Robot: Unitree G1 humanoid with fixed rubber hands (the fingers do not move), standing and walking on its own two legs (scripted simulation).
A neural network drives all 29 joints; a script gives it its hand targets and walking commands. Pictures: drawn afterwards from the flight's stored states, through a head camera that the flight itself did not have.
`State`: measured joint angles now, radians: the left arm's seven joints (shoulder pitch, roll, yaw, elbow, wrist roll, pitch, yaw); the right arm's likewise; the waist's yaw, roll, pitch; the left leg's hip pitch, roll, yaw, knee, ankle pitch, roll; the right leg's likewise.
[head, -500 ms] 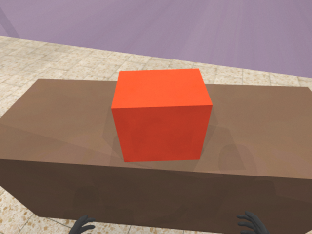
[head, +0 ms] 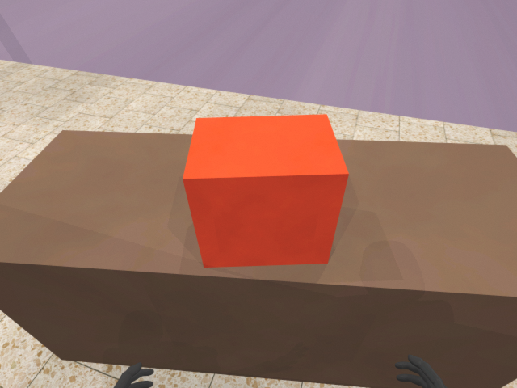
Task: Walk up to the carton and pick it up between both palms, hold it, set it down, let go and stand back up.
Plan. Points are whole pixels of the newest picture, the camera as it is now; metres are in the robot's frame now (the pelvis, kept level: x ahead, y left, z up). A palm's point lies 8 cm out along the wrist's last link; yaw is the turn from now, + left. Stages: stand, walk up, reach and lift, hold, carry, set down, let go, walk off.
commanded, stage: stand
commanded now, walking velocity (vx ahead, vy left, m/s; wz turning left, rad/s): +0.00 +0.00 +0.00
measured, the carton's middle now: (263, 192) +0.52 +0.00 +0.02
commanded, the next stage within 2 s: walk up in 1.00 s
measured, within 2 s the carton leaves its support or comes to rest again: neither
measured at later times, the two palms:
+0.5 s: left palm out of the picture +0.14 +0.24 -0.09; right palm out of the picture +0.13 -0.25 -0.09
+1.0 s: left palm out of the picture +0.13 +0.24 -0.09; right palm out of the picture +0.12 -0.26 -0.09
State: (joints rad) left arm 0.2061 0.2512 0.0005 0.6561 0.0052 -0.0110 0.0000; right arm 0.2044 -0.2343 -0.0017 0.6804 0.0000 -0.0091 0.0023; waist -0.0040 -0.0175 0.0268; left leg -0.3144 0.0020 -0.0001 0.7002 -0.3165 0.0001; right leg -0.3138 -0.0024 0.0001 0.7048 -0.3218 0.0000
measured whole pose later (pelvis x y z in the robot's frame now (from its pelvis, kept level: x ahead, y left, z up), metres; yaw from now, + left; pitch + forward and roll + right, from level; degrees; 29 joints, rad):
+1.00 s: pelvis +0.00 -0.01 +0.00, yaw +0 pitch -3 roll +1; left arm 0.21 0.26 0.00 0.72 0.01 -0.01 0.00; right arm 0.20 -0.25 0.00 0.75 0.00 -0.01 0.00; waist -0.01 -0.02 0.03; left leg -0.30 0.00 0.00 0.64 -0.29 0.00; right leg -0.31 0.00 0.00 0.67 -0.31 -0.01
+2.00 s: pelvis +0.08 +0.11 +0.00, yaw -12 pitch -3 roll +0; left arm 0.30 0.37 0.04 0.73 0.03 0.00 0.03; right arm 0.20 -0.32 -0.06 0.76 0.00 0.02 0.01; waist -0.04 -0.08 0.09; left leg -0.29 0.04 0.24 0.73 -0.40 0.08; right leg -0.33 -0.01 0.03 0.71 -0.32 0.02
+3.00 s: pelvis +0.07 +0.09 +0.00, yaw -14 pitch -3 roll +1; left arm 0.23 0.36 0.04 0.73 0.03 0.05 -0.01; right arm 0.20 -0.33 -0.05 0.76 0.00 0.01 0.00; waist -0.01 -0.02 0.10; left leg -0.24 0.06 0.25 0.67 -0.36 0.07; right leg -0.32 0.01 0.03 0.70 -0.32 -0.01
